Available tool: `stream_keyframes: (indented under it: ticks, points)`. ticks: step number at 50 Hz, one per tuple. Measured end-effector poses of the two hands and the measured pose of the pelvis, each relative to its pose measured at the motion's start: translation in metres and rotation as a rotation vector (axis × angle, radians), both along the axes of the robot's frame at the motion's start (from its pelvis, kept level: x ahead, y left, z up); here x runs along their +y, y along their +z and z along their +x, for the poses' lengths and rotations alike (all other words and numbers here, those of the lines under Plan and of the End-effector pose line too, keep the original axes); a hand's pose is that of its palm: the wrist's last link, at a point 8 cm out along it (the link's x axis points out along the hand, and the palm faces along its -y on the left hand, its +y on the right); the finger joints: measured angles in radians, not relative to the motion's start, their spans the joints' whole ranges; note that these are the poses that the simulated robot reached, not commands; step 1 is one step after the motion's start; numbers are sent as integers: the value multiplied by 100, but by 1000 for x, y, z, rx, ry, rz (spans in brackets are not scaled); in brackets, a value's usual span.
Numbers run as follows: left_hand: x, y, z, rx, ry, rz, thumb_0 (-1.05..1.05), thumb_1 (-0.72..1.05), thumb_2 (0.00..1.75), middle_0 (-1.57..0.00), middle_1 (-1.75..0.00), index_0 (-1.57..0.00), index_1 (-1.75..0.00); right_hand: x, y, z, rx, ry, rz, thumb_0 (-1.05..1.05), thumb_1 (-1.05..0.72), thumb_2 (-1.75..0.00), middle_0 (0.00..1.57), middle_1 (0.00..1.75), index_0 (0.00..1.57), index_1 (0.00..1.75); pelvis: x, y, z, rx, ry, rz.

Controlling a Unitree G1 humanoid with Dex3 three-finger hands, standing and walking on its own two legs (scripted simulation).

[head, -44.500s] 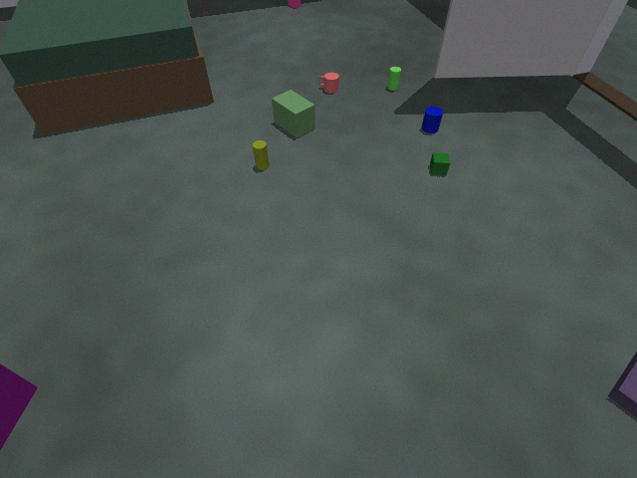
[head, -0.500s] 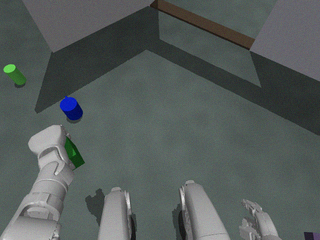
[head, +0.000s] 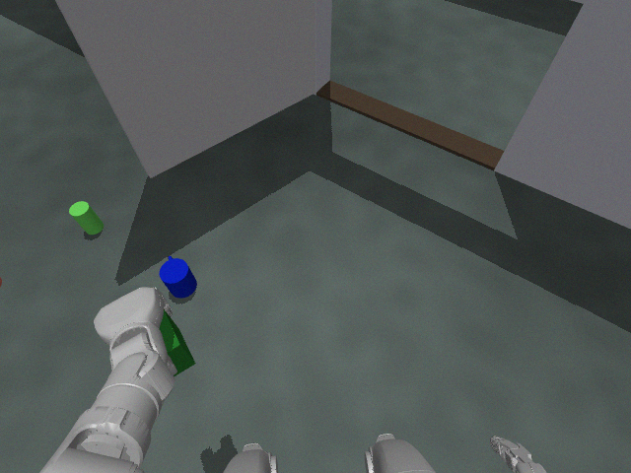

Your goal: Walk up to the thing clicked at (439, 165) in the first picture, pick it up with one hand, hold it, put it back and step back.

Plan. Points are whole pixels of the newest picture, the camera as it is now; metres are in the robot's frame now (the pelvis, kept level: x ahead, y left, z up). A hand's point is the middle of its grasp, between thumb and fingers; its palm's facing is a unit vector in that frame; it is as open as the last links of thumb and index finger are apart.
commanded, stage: lift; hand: left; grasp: from above
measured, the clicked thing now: (157, 349) +0.33 +0.23 -0.13
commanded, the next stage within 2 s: hold in 0.16 s
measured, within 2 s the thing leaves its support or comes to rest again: neither
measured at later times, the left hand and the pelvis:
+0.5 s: hand (140, 317) +0.34 +0.22 -0.03, palm faces -0.37 -0.22 -0.90, open 9.9 cm; pelvis +0.02 +0.00 +0.04, yaw +0 degrees
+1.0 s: hand (133, 319) +0.32 +0.22 +0.00, palm faces -0.37 -0.21 -0.90, open 10.0 cm; pelvis +0.02 +0.00 +0.05, yaw +0 degrees
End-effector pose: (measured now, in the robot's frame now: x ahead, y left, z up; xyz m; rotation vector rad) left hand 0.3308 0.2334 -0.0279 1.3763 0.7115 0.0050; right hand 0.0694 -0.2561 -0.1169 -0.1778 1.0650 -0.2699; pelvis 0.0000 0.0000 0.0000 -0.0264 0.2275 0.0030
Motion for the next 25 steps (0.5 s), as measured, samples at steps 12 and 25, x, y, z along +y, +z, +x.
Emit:
stream_keyframes:
  ticks: [12, 25]
  points:
    - [-3, 32, 6, -10, 4, 1, -2, -6, 45, -84, -40, -83, -41, 1, 23, 19, -27, 9, 26, 1, -88, -89, 20, 30, 21, 30, 1, 24, 15, -55, -3, 11]
    - [-6, 59, 10, -25, 18, 13, -2, -3, 43, -81, -42, -81, -43, 3, 39, 48, -94, 51, 56, 1, -89, -89, 20, 30, 20, 30, 1, 37, 23, -102, -4, 20]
